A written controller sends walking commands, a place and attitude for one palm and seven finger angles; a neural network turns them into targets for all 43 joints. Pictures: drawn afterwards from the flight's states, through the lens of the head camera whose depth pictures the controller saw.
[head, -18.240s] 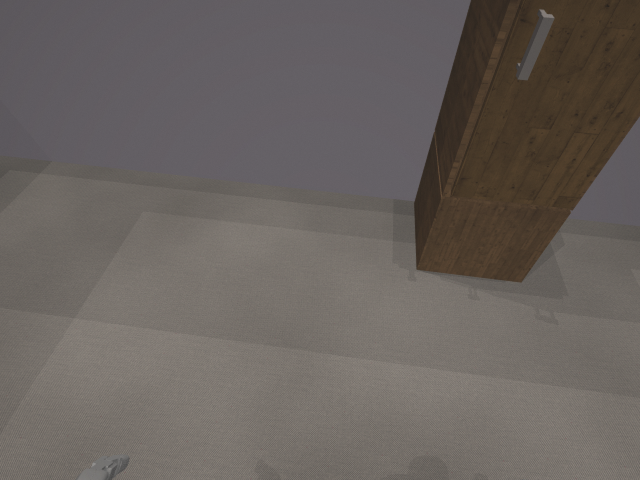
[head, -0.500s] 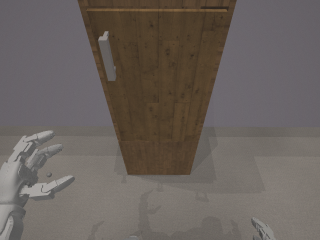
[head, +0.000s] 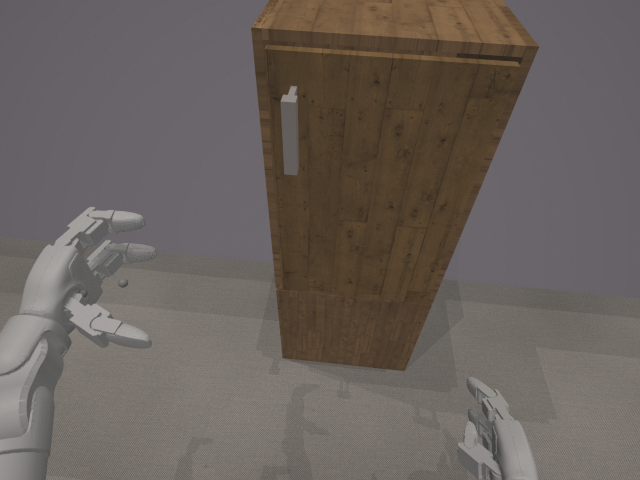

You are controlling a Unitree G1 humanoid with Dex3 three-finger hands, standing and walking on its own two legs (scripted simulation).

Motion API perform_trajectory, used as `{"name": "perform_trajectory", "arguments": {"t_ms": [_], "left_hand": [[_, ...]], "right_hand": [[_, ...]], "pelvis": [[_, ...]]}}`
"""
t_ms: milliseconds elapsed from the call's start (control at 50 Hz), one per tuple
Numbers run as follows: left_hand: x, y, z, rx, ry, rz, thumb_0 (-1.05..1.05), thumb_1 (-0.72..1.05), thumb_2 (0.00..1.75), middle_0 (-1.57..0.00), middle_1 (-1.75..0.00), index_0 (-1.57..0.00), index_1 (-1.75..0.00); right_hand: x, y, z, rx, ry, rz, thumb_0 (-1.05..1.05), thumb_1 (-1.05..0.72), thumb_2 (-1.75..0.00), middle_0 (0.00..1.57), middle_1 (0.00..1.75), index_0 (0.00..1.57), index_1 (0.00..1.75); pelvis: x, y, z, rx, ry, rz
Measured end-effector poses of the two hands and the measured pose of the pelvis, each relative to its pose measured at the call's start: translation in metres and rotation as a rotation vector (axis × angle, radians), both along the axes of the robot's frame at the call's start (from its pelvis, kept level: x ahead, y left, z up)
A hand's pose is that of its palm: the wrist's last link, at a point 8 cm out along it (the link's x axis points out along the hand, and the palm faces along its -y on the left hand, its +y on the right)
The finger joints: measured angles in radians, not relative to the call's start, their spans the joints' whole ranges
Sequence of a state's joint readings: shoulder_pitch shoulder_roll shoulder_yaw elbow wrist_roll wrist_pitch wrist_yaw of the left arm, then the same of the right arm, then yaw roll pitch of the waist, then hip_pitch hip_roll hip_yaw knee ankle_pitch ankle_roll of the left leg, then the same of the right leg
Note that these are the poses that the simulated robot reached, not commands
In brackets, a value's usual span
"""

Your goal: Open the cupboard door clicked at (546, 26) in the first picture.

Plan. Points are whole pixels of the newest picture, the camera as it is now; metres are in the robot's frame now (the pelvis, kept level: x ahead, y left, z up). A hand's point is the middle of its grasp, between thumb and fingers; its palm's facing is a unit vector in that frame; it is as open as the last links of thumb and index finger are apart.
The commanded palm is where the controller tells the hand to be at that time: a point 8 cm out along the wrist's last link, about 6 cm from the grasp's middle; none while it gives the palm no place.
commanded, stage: raise the hand with hooked fingers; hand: left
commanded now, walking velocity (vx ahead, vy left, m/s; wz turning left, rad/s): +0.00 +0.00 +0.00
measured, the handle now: (292, 131) +0.59 +0.12 +0.14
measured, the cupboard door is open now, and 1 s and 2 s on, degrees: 0 0 0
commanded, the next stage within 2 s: move the hooked fingers beside the handle in 0.70 s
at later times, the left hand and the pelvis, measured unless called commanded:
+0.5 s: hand (132, 262) +0.28 +0.24 +0.16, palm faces +0.06 -1.00 -0.05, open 14.0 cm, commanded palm +0.25 +0.29 +0.17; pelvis -0.01 -0.03 +0.01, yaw +0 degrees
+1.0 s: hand (157, 240) +0.31 +0.23 +0.16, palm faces +0.07 -1.00 -0.02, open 14.0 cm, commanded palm +0.29 +0.27 +0.16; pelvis +0.01 -0.05 +0.00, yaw -1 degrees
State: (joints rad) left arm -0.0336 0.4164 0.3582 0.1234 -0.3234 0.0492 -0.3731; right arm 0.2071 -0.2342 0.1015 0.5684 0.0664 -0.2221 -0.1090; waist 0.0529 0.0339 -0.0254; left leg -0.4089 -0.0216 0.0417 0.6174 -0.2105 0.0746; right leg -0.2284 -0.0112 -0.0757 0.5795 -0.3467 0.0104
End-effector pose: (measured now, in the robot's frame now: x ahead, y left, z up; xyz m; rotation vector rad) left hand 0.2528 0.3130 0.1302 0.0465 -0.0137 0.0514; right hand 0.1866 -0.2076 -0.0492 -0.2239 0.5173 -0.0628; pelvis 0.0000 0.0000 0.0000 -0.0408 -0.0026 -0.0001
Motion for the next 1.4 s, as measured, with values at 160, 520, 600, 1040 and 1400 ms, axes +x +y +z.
{"name": "perform_trajectory", "arguments": {"t_ms": [160, 520, 600, 1040, 1400], "left_hand": [[0.003, 0.009, 0.037, 0.026, -0.098, 0.021, -0.01, -0.50, 0.30, -0.30, -1.19, -0.30, -1.20], [0.002, -0.021, 0.036, 0.009, -0.061, 0.010, -0.02, -0.50, 0.30, -0.30, -1.20, -0.30, -1.20], [0.004, -0.023, 0.042, 0.009, -0.070, 0.030, -0.02, -0.50, 0.30, -0.30, -1.20, -0.30, -1.20], [0.043, -0.035, 0.031, -0.029, -0.030, 0.011, -0.02, -0.51, 0.30, -0.30, -1.20, -0.30, -1.20], [0.105, -0.056, 0.030, -0.042, -0.012, -0.028, -0.02, -0.50, 0.30, -0.30, -1.20, -0.30, -1.20]], "right_hand": [[-0.019, -0.009, -0.001, -0.022, 0.040, -0.008, 0.01, -0.90, -0.90, 0.20, 0.30, 0.21, 0.30], [-0.039, -0.060, -0.005, -0.024, 0.057, -0.069, 0.01, -0.91, -0.90, 0.20, 0.30, 0.20, 0.30], [-0.034, -0.066, -0.006, -0.013, 0.050, -0.069, 0.01, -0.91, -0.90, 0.20, 0.30, 0.20, 0.30], [-0.015, -0.086, -0.014, -0.015, 0.075, -0.110, 0.01, -0.91, -0.90, 0.20, 0.30, 0.20, 0.30], [-0.034, -0.066, -0.025, 0.008, 0.176, -0.146, 0.01, -0.91, -0.90, 0.20, 0.30, 0.20, 0.30]], "pelvis": [[-0.007, -0.006, 0.005, 0.004, -0.033, 0.006], [-0.008, -0.034, 0.009, 0.014, -0.046, 0.002], [-0.006, -0.041, 0.008, 0.016, -0.047, 0.004], [0.012, -0.051, 0.004, 0.028, -0.005, -0.010], [0.020, -0.034, 0.005, 0.029, 0.031, -0.028]]}}
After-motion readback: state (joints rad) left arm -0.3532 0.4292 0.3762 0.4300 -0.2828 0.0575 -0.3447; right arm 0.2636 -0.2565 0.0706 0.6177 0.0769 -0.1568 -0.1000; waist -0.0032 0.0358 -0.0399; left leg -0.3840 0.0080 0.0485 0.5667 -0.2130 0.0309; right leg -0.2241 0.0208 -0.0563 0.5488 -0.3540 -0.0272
